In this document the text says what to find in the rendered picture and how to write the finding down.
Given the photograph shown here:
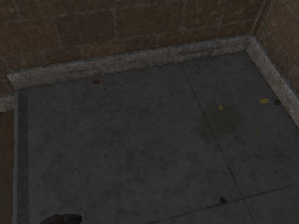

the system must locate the robot left hand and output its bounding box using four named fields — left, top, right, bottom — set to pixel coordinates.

left=39, top=214, right=82, bottom=224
